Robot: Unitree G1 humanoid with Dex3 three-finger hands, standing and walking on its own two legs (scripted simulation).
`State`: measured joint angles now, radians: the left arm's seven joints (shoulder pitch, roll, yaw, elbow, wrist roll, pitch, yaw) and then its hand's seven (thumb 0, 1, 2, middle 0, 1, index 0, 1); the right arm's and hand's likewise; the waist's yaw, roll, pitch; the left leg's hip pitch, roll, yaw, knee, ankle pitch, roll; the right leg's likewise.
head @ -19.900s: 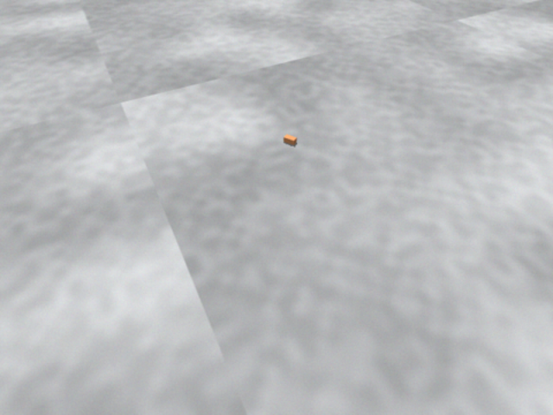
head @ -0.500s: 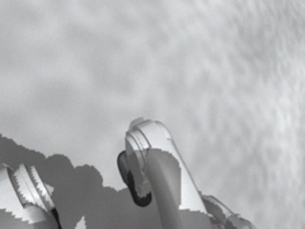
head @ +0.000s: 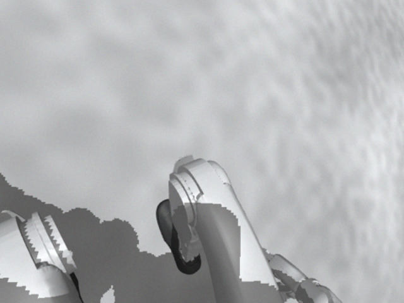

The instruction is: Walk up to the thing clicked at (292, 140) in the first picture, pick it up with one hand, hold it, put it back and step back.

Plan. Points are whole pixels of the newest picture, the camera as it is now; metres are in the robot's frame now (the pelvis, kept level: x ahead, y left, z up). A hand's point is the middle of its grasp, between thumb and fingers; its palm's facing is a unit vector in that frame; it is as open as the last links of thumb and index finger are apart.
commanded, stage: close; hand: left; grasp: from above
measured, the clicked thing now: out of the picture +0.46 +0.36 -0.29
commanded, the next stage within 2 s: settle in 0.98 s
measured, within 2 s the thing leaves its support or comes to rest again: leaves its support in 1.30 s
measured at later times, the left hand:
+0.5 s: hand out of the picture +0.44 +0.35 -0.25, palm faces -0.43 -0.19 -0.88, open 8.2 cm
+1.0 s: hand out of the picture +0.43 +0.36 -0.25, palm faces -0.43 -0.17 -0.89, open 6.7 cm
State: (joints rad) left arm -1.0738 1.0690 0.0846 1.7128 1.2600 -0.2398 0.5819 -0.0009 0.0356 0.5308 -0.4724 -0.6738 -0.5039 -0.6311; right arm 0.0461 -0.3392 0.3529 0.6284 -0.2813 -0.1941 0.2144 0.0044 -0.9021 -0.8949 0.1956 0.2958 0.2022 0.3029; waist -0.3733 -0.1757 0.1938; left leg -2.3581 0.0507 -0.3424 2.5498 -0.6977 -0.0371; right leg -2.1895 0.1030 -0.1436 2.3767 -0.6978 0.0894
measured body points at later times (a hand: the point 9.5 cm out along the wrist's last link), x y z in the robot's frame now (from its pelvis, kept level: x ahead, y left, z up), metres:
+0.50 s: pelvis +0.00 +0.00 +0.00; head +0.28 +0.15 +0.32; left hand +0.46 +0.36 -0.20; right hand +0.08 -0.25 -0.05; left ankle +0.06 +0.14 -0.27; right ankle +0.11 -0.13 -0.27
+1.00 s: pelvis +0.00 +0.00 +0.00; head +0.28 +0.14 +0.32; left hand +0.45 +0.36 -0.20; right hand +0.08 -0.24 -0.06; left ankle +0.06 +0.14 -0.27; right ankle +0.11 -0.13 -0.27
